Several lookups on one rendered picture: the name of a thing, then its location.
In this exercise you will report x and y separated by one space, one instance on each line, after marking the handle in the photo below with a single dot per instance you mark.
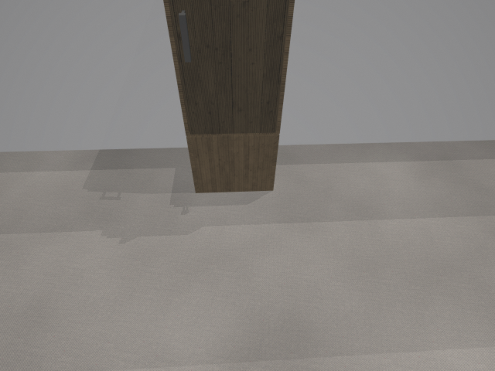
185 36

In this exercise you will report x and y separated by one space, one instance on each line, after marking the cupboard door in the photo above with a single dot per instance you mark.
232 85

